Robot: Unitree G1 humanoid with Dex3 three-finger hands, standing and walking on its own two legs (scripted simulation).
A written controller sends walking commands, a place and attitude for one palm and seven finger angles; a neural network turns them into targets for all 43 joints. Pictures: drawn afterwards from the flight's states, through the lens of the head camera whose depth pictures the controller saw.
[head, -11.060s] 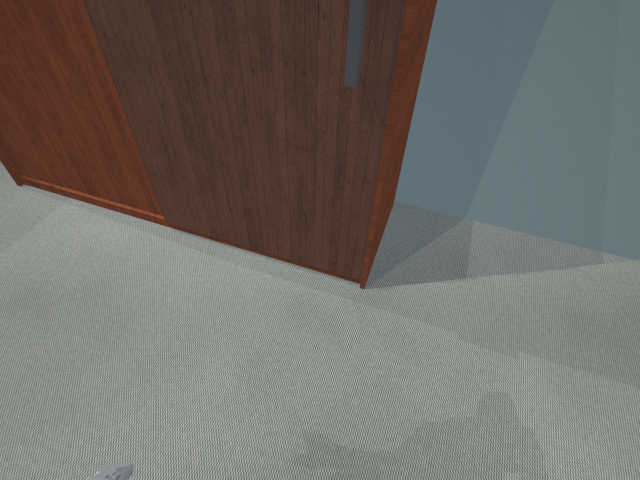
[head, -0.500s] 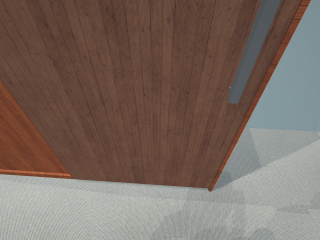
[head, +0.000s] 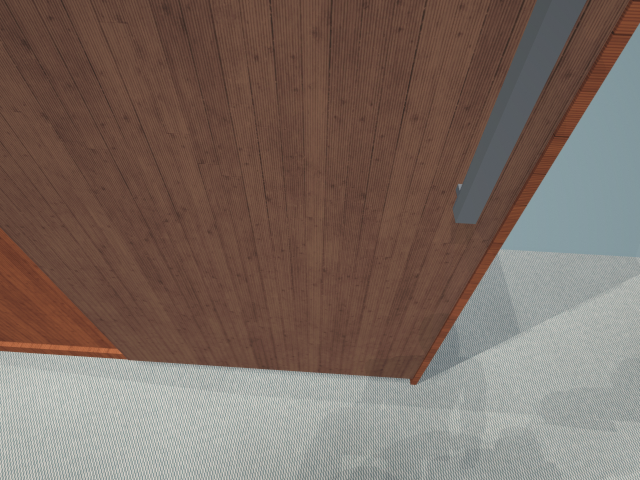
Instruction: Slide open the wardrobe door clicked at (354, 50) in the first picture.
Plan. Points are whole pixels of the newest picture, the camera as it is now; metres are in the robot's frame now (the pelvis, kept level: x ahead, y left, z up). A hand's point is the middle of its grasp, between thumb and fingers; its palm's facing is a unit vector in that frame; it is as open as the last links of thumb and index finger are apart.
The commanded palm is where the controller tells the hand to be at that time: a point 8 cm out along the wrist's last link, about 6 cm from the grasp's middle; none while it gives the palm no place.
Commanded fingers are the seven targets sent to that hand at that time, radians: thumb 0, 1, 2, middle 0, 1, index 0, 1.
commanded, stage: come to a stop and stand still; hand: right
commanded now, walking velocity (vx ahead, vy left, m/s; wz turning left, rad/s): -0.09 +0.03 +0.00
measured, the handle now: (501, 112) +0.47 -0.17 +0.23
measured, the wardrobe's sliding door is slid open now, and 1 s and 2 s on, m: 0.00 0.00 0.00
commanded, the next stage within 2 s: look again from close up in 1.26 s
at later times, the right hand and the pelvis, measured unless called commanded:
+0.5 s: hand out of the picture +0.01 -0.18 -0.16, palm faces -0.01 +0.98 -0.20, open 7.3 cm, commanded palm none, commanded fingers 0.00 -0.90 -0.90 0.20 0.30 0.20 0.30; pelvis +0.00 -0.01 +0.01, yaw +2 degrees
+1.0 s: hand out of the picture +0.00 -0.20 -0.16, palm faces -0.01 +0.98 -0.20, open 7.4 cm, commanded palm none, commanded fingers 0.00 -0.90 -0.90 0.20 0.30 0.20 0.30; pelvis -0.02 -0.03 +0.01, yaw +2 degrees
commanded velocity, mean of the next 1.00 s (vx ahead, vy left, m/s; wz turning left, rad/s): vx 0.00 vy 0.00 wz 0.00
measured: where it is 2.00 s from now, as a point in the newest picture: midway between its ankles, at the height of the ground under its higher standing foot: outside the picture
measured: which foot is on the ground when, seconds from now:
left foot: down 0.00-1.00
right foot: up 0.00-0.00, down 0.02-1.00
